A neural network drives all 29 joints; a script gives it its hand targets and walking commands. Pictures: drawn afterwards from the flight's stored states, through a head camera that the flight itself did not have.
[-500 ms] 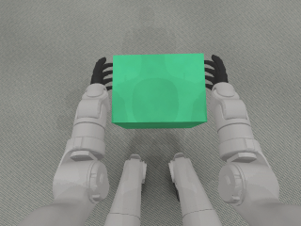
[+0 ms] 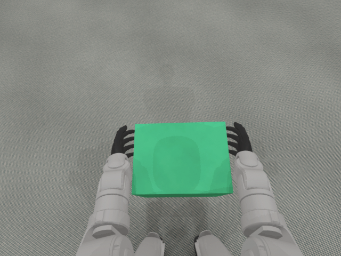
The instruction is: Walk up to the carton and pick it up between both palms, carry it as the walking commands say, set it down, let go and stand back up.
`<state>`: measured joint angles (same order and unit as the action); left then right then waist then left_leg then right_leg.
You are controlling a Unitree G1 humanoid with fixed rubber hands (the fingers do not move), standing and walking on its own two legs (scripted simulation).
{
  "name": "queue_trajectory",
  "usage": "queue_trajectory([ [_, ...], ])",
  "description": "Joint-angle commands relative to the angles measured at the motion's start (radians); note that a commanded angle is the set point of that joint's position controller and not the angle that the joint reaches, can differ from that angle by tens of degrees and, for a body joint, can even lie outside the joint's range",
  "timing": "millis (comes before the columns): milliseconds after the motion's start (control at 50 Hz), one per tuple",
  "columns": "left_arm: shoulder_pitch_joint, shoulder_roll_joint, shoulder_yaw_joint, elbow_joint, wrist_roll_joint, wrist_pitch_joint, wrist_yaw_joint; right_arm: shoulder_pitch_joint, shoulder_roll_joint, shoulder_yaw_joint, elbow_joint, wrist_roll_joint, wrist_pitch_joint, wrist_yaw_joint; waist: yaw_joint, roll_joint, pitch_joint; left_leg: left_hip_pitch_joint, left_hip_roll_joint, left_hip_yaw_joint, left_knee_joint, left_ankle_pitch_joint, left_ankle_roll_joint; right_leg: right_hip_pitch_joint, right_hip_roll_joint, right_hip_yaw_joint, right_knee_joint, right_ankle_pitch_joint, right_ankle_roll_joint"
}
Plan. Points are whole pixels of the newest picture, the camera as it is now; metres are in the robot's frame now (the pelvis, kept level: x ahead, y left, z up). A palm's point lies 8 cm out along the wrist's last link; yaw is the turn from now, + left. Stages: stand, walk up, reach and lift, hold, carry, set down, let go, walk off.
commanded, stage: reach and lift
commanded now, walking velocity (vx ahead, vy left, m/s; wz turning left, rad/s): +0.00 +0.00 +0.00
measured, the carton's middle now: (180, 164) +0.36 -0.01 -0.11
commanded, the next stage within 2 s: hold in 2.00 s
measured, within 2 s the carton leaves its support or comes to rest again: neither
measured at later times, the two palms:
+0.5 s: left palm (107, 153) +0.33 +0.15 +0.04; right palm (253, 149) +0.33 -0.15 +0.05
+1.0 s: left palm (100, 146) +0.32 +0.15 +0.11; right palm (271, 144) +0.31 -0.16 +0.11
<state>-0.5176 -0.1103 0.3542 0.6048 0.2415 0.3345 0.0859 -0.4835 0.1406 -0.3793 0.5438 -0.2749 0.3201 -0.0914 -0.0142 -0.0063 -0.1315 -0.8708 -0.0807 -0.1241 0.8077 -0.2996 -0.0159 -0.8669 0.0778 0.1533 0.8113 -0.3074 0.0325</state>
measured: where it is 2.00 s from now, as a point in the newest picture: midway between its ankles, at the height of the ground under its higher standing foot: outside the picture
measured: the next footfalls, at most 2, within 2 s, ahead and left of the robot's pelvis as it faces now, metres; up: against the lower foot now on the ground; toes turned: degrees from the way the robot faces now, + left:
none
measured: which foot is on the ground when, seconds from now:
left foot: down 0.00-1.00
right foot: down 0.00-1.00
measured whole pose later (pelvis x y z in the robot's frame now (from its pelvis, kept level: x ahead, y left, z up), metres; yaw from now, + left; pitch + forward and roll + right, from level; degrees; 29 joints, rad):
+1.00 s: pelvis +0.01 +0.00 +0.05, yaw +0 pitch -6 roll +0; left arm -0.46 -0.12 0.31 0.55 0.29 0.69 0.09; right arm -0.41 0.15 -0.33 0.47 -0.31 0.70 -0.10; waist -0.01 -0.02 -0.08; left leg -0.12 -0.06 -0.14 0.43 -0.20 0.00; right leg -0.12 0.04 0.14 0.44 -0.21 0.01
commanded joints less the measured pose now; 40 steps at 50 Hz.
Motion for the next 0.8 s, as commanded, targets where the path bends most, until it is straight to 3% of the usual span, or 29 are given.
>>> queue_trajectory([
  [0, -0.566, -1.019, -0.625, -0.072, -0.208, -0.048, -0.361, -0.554, 1.028, 0.679, -0.022, 0.209, -0.017, 0.375, 0.031, -0.003, -0.797, 0.443, -0.044, 0.075, -0.084, 0.433, 0.000, 0.448, 0.042, -0.084, -0.079, 0.454, -0.011],
  [100, -0.486, -1.031, -0.637, -0.063, -0.221, -0.006, -0.369, -0.465, 1.015, 0.689, -0.034, 0.219, 0.020, 0.364, 0.014, -0.007, -0.707, 0.507, -0.037, 0.066, -0.145, 0.437, 0.000, 0.506, 0.035, -0.075, -0.148, 0.456, -0.014],
  [180, -0.408, -1.016, -0.575, -0.008, -0.196, 0.026, -0.373, -0.384, 0.978, 0.625, 0.014, 0.191, 0.053, 0.357, -0.004, -0.011, -0.530, 0.514, -0.032, 0.056, -0.206, 0.412, 0.003, 0.520, 0.030, -0.070, -0.212, 0.439, -0.019],
  [280, -0.374, -0.989, -0.537, -0.010, -0.173, 0.054, -0.367, -0.345, 0.977, 0.587, 0.037, 0.187, 0.084, 0.356, 0.008, -0.001, -0.405, 0.564, -0.027, 0.048, -0.270, 0.404, 0.008, 0.574, 0.020, -0.067, -0.272, 0.433, -0.021],
  [420, -0.417, -1.013, -0.567, -0.075, -0.193, 0.099, -0.366, -0.401, 0.994, 0.610, -0.019, 0.213, 0.123, 0.364, 0.008, 0.016, -0.383, 0.659, -0.025, 0.050, -0.318, 0.341, 0.008, 0.648, 0.020, -0.079, -0.320, 0.366, -0.028],
  [560, -0.479, -1.033, -0.591, -0.105, -0.227, 0.156, -0.373, -0.462, 0.988, 0.604, -0.047, 0.233, 0.180, 0.370, -0.016, 0.018, -0.321, 0.718, -0.015, 0.051, -0.357, 0.250, 0.006, 0.670, 0.021, -0.095, -0.358, 0.266, -0.030],
  [780, -0.518, -1.055, -0.582, -0.121, -0.252, 0.256, -0.387, -0.536, 1.018, 0.621, -0.116, 0.275, 0.283, 0.388, 0.006, 0.006, -0.263, 0.800, -0.010, 0.061, -0.424, 0.187, 0.013, 0.727, 0.010, -0.112, -0.426, 0.189, -0.026],
])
